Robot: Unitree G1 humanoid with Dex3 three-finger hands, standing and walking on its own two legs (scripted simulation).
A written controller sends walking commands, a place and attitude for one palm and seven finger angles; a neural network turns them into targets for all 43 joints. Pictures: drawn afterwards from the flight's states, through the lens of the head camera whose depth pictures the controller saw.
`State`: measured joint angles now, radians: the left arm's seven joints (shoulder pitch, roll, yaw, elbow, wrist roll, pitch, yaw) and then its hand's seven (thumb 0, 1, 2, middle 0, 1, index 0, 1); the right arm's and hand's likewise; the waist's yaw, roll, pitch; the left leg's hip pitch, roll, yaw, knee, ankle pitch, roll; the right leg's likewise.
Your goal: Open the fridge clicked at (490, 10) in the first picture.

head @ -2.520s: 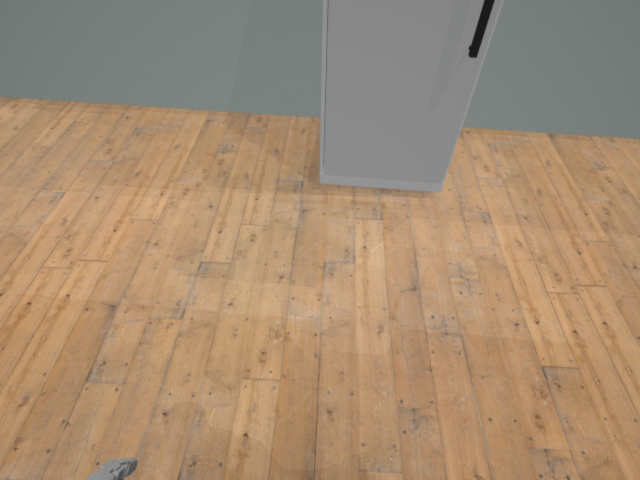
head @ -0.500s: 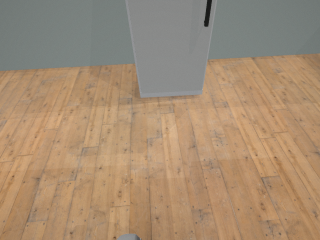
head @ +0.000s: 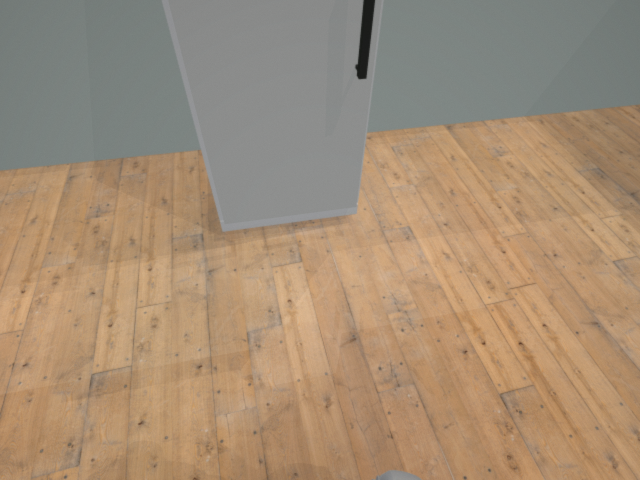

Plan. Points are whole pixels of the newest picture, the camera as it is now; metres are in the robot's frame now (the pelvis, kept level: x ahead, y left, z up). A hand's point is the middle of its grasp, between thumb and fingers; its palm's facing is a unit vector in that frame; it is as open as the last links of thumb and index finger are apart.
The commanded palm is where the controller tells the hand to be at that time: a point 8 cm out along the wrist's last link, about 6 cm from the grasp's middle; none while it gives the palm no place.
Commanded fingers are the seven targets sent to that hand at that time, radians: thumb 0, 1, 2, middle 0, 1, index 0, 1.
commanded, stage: walk to a spot facing it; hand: right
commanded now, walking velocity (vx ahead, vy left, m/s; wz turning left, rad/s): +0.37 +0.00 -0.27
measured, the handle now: (366, 4) +1.20 -0.01 +0.11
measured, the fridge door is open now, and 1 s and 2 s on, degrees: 0 0 0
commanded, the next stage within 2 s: turn to face it in 0.58 s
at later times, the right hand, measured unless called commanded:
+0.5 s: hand (501, 442) +0.23 -0.26 -0.17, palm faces +0.12 +0.98 -0.13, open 7.4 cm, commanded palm none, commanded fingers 0.00 -0.90 -0.90 0.20 0.30 0.20 0.30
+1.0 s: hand (456, 286) +0.52 -0.23 -0.17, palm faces -0.04 +0.97 -0.22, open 7.3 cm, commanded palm none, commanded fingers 0.00 -0.90 -0.90 0.20 0.30 0.20 0.30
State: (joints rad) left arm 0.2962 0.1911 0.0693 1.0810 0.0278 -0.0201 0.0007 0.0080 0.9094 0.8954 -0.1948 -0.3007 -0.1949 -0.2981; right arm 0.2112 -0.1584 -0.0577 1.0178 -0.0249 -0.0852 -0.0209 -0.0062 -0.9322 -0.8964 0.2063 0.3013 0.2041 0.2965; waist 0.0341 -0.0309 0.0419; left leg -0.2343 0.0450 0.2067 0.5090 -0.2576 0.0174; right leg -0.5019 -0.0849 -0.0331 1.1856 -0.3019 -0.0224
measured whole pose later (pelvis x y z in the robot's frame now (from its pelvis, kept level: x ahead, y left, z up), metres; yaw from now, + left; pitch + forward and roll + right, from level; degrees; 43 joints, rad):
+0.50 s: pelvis +0.23 -0.08 +0.01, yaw -3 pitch -1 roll +1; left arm 0.27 0.16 0.05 1.05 0.01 -0.09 0.02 -0.02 0.95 0.89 -0.20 -0.30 -0.20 -0.30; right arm 0.27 -0.18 -0.06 1.07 -0.03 -0.01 0.01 0.01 -0.91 -0.90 0.20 0.30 0.20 0.30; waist -0.02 0.04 0.04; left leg -0.56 0.14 0.06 1.12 -0.21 -0.05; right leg -0.10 0.03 -0.17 0.34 -0.23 -0.10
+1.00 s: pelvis +0.43 -0.05 +0.00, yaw +4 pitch -1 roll +1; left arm 0.27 0.14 0.04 1.08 0.02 0.00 0.04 0.01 0.91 0.90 -0.20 -0.30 -0.20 -0.30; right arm 0.18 -0.16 -0.05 1.03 -0.01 -0.03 -0.03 0.00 -0.92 -0.90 0.21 0.30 0.20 0.30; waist 0.03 -0.03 0.08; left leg -0.32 -0.03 0.10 0.52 -0.19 0.07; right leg -0.45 -0.10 -0.05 1.14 -0.43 0.05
